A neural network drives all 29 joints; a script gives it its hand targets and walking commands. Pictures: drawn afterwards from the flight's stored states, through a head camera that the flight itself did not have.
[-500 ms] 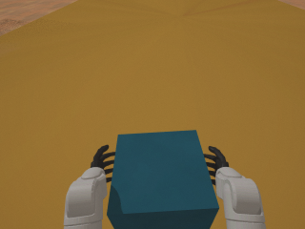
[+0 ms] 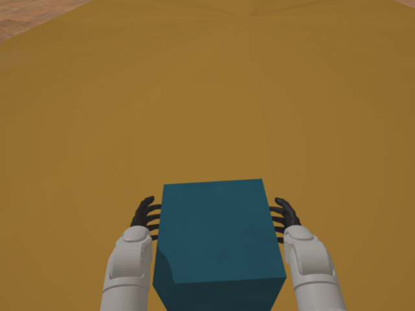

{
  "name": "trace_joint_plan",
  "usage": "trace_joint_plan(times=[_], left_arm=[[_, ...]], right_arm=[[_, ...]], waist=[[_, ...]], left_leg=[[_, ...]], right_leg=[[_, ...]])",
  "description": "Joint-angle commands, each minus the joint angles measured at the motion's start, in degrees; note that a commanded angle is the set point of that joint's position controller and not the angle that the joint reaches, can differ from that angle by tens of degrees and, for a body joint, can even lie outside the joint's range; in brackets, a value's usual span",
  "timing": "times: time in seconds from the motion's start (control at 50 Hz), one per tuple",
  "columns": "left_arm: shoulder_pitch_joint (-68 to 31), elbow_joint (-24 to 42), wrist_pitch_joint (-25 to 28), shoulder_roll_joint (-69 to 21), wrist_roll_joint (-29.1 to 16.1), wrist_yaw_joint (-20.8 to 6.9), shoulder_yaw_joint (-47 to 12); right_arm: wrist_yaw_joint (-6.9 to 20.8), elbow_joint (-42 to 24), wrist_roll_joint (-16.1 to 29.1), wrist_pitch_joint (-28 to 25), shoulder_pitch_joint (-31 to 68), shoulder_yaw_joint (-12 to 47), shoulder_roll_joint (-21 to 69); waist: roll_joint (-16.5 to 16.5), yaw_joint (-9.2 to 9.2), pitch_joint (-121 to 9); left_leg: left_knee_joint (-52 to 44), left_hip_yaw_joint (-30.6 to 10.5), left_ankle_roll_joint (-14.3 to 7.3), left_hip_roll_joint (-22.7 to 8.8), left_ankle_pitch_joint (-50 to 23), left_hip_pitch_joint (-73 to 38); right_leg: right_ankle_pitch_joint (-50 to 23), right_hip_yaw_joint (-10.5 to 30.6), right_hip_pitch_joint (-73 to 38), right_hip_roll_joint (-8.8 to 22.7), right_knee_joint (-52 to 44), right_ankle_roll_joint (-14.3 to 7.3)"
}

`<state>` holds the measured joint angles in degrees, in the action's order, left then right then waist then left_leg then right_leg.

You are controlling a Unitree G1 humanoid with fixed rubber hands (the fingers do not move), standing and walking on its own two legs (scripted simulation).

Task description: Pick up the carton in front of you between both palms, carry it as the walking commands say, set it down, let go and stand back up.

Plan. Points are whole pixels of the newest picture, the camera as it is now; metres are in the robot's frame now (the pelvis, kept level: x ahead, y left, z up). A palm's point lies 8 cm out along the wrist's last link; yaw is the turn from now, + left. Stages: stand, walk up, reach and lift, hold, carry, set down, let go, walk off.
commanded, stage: carry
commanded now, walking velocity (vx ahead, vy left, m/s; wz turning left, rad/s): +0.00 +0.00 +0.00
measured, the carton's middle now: (216, 252) +0.29 +0.00 -0.05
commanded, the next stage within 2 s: hold in 0.32 s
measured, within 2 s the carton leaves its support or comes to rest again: neither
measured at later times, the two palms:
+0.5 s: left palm (143, 237) +0.28 +0.14 +0.05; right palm (299, 238) +0.27 -0.16 +0.04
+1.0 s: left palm (146, 230) +0.28 +0.13 +0.06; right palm (305, 241) +0.26 -0.16 +0.05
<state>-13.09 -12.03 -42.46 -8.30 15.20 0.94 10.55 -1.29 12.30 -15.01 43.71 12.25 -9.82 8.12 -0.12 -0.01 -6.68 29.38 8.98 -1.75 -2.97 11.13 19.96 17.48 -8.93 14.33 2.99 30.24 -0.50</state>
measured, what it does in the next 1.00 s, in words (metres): stands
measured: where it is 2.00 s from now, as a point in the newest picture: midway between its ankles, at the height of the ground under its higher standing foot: outside the picture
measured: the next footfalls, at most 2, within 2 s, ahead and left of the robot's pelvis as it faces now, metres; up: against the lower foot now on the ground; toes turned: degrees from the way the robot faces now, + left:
none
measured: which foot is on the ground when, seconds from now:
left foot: down 0.00-1.00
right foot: down 0.00-1.00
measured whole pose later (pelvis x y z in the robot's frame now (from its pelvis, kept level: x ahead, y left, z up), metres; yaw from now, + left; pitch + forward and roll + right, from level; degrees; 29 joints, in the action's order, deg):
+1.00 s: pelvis -0.02 +0.00 +0.01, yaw -4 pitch -9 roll +0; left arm -17.7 -16.7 -40.5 -9.4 18.0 0.1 14.6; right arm -0.2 19.0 -16.8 40.2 16.4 -14.3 9.0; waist -1.6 -0.5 2.0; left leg 23.4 0.2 -1.1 1.2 8.6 6.0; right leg 13.9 2.7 2.2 -1.5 25.0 -0.8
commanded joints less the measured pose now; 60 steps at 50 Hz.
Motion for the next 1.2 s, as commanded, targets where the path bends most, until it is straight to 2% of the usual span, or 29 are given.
trace_joint_plan(times=[0.0,0.08,0.16,0.3,0.32,0.34,0.36,0.38,0.4,0.44,0.64,0.74,0.94,1.18], left_arm=[[-24.86,-1.13,5.08,-52.02,-12.58,-12.86,-27.54],[-24.69,-1.47,6.14,-53.73,-12.81,-13.11,-28.49],[-22.75,1.56,4.11,-54.29,-14.77,-12.94,-31.79],[-21.66,2.93,2.30,-52.52,-14.74,-12.70,-31.57],[-18.49,4.47,1.97,-54.16,-15.42,-13.07,-30.90],[-18.58,6.22,2.57,-52.20,-15.06,-13.02,-31.25],[-20.71,6.84,2.61,-53.14,-15.27,-13.19,-32.05],[-20.57,5.96,2.63,-53.28,-14.89,-13.03,-32.03],[-20.11,4.71,2.69,-52.88,-14.28,-12.76,-31.11],[-20.01,3.54,3.02,-52.93,-13.61,-12.69,-30.05],[-24.40,-1.85,2.76,-54.62,-12.36,-14.49,-27.07],[-26.41,-3.73,2.72,-56.00,-12.25,-15.34,-26.66],[-27.65,-6.69,2.73,-57.31,-11.81,-15.75,-25.55],[-28.66,-7.12,3.07,-56.87,-11.64,-15.40,-24.38]], right_arm=[[13.38,-3.23,13.89,-7.20,30.89,27.57,50.23],[13.66,-2.95,14.20,-8.31,30.93,28.73,51.93],[13.46,-6.30,16.16,-6.29,28.97,32.04,52.27],[13.13,-7.59,16.17,-4.28,27.60,31.74,50.58],[13.81,-6.91,15.59,-4.11,24.35,30.53,53.17],[13.53,-8.53,15.13,-5.13,24.27,30.05,51.70],[13.30,-7.42,14.48,-5.28,24.62,29.88,51.04],[13.31,-7.76,14.84,-5.60,25.80,29.60,51.10],[13.57,-7.54,15.21,-5.80,26.74,29.81,51.11],[13.64,-6.55,15.12,-6.19,27.38,29.77,50.85],[14.79,-0.40,13.44,-6.68,31.61,25.73,52.23],[15.35,0.94,13.53,-6.96,34.34,25.31,53.35],[16.09,2.34,13.60,-6.95,37.13,24.90,54.02],[15.72,3.17,12.51,-6.65,36.61,23.25,53.44]], waist=[[0.50,0.05,-11.49],[0.56,0.02,-12.93],[0.51,0.04,-13.77],[0.38,0.10,-12.47],[-3.08,-0.24,-7.48],[-3.21,0.18,-8.64],[-1.56,0.08,-9.20],[-0.56,0.31,-9.02],[0.80,0.19,-8.99],[-0.43,-0.53,-7.02],[-1.35,-0.09,-1.33],[-0.94,-0.18,-1.36],[0.21,-0.66,-2.29],[0.21,-0.20,-3.45]], left_leg=[[-4.84,-7.55,-0.04,-6.16,-3.96,-6.65],[-4.29,-7.53,-0.10,-6.24,-6.05,-7.33],[-3.60,-7.43,-0.19,-6.42,-8.68,-7.77],[-3.37,-7.29,-0.21,-6.48,-9.14,-6.91],[-4.53,-13.63,-0.06,7.29,-19.44,-22.63],[-4.34,-15.03,0.02,6.52,-22.33,-27.15],[-5.28,-14.42,0.76,6.82,-22.31,-24.24],[-5.57,-14.23,0.78,7.07,-22.07,-27.10],[-6.15,-14.34,0.58,6.86,-18.61,-28.91],[-6.19,-14.22,0.72,7.02,-16.91,-27.33],[-6.72,-13.74,0.74,6.87,-5.90,-27.59],[-7.05,-13.70,1.03,6.76,-2.66,-27.28],[-8.53,-14.09,1.25,6.11,-0.90,-26.73],[-8.51,-14.45,1.34,5.65,-7.22,-27.12]], right_leg=[[-3.37,6.46,-0.34,5.89,-5.99,-1.14],[-4.65,6.43,-0.89,5.89,-5.49,-1.14],[-6.58,6.36,-1.25,5.93,-4.84,-1.00],[-7.50,6.42,-0.74,5.97,-4.79,-0.93],[-18.71,14.18,-2.95,-6.37,-9.47,-1.73],[-19.38,15.07,-1.20,-6.02,-10.18,-2.21],[-20.76,14.92,-6.29,-6.70,-10.07,-2.08],[-21.24,15.21,-4.58,-6.50,-10.06,-1.50],[-17.94,15.27,-3.61,-6.39,-10.37,-1.55],[-15.28,15.61,-4.10,-6.35,-11.43,-1.79],[-3.54,15.88,0.72,-4.92,-13.59,-2.77],[-0.55,15.68,1.11,-4.81,-13.75,-3.01],[-0.28,15.18,0.05,-5.67,-13.22,-2.64],[-5.33,14.81,-1.95,-6.60,-12.32,-2.07]])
